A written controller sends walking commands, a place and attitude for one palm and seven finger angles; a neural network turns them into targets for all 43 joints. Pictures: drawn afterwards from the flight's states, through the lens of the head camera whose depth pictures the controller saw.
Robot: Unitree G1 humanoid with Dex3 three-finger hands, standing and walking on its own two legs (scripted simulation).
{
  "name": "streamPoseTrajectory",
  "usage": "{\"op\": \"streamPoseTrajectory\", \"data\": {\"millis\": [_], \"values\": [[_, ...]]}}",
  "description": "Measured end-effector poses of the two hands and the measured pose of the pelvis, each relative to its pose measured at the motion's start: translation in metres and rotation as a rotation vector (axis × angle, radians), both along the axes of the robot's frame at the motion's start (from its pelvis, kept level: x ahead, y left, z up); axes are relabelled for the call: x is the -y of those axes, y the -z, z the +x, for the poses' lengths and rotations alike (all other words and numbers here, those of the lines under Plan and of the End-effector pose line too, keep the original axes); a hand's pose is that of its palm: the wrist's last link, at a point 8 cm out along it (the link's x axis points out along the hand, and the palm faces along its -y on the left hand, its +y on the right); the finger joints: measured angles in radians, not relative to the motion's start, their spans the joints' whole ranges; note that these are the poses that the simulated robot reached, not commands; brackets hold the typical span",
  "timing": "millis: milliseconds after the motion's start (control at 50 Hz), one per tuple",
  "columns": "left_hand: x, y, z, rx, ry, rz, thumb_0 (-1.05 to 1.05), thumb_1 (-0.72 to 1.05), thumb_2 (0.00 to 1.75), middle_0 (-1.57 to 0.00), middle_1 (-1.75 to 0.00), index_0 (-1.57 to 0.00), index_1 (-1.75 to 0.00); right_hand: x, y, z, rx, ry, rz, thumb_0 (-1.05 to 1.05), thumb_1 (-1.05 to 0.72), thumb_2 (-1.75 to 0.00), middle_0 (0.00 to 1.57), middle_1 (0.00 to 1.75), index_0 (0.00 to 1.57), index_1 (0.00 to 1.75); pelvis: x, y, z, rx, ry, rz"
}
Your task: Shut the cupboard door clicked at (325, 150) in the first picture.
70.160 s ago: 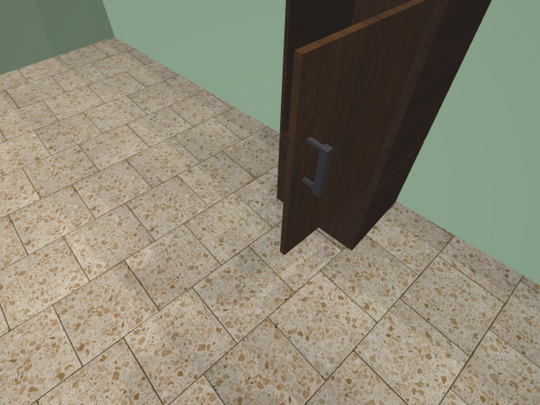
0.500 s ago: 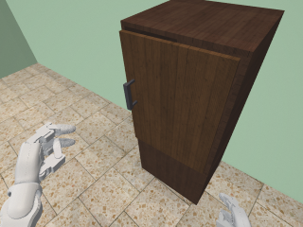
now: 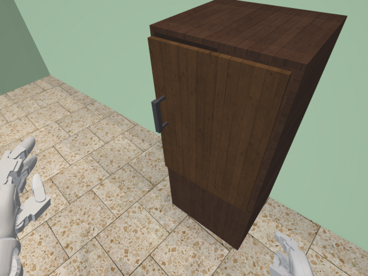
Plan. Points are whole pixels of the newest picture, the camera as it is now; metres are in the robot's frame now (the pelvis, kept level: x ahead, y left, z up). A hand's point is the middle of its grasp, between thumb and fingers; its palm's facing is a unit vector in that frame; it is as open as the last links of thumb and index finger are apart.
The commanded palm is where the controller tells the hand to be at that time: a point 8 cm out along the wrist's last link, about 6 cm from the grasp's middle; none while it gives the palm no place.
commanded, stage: draw the hand back to the body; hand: left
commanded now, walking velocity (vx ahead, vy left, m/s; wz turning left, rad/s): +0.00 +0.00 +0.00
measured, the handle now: (160, 114) +0.63 +0.17 +0.00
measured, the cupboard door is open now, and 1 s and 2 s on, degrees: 2 2 2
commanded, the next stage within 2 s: step back with the hand held close in 0.06 s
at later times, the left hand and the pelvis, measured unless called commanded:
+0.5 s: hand (49, 194) +0.20 +0.26 +0.15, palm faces +0.36 -0.79 -0.49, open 7.4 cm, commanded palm +0.14 +0.31 +0.18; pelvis -0.01 +0.01 -0.01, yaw -1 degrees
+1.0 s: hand out of the picture +0.11 +0.29 +0.15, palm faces +0.49 -0.75 -0.45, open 7.4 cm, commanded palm +0.05 +0.32 +0.18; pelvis -0.09 +0.02 -0.03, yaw +1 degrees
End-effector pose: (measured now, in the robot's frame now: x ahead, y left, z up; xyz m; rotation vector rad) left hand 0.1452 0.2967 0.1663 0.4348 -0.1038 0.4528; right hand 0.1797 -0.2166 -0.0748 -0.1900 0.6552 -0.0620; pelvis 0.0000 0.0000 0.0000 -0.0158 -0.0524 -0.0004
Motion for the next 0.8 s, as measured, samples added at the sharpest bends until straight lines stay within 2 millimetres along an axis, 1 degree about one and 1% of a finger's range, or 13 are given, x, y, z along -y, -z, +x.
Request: {"op": "streamPoseTrajectory", "data": {"millis": [120,260,320,400,500,620,800], "values": [[0.005,-0.010,0.003,0.024,0.022,0.031,0.02,0.89,0.89,-0.22,-0.30,-0.21,-0.31,0.002,0.000,-0.001,0.007,0.008,0.013,0.01,-0.90,-0.90,0.21,0.30,0.21,0.30,0.003,0.000,0.002,0.004,0.007,0.000],[0.002,-0.012,0.007,0.017,0.015,0.062,0.02,0.89,0.89,-0.21,-0.30,-0.21,-0.30,0.009,0.007,-0.007,-0.028,0.026,0.014,0.01,-0.90,-0.90,0.21,0.30,0.21,0.30,0.005,0.001,0.001,-0.022,0.007,-0.005],[-0.001,-0.011,0.010,0.021,0.018,0.086,0.02,0.89,0.89,-0.21,-0.30,-0.21,-0.30,0.016,0.010,-0.013,-0.057,0.053,0.000,0.01,-0.90,-0.90,0.21,0.30,0.21,0.30,0.003,0.002,0.000,-0.046,0.007,-0.010],[-0.001,-0.006,0.014,0.007,0.049,0.094,0.02,0.89,0.89,-0.21,-0.30,-0.21,-0.30,0.026,0.014,-0.023,-0.096,0.101,-0.026,0.01,-0.90,-0.90,0.21,0.30,0.21,0.30,-0.002,0.005,-0.001,-0.066,0.010,-0.006],[-0.003,-0.006,0.013,-0.008,0.096,0.124,0.02,0.89,0.89,-0.21,-0.30,-0.21,-0.30,0.032,0.013,-0.036,-0.117,0.156,-0.053,0.01,-0.90,-0.90,0.21,0.30,0.21,0.30,-0.008,0.007,-0.008,-0.074,0.022,0.006],[-0.012,-0.012,0.000,0.022,0.116,0.168,0.02,0.89,0.89,-0.22,-0.30,-0.21,-0.30,0.026,0.008,-0.054,-0.107,0.178,-0.061,0.01,-0.90,-0.90,0.20,0.30,0.20,0.30,-0.014,0.010,-0.026,-0.073,0.033,0.008],[-0.024,-0.003,-0.040,0.062,0.089,0.157,0.02,0.89,0.89,-0.22,-0.30,-0.21,-0.30,0.012,0.005,-0.088,-0.079,0.153,-0.082,0.01,-0.90,-0.90,0.21,0.30,0.21,0.30,-0.021,0.015,-0.058,-0.056,0.037,0.000]]}}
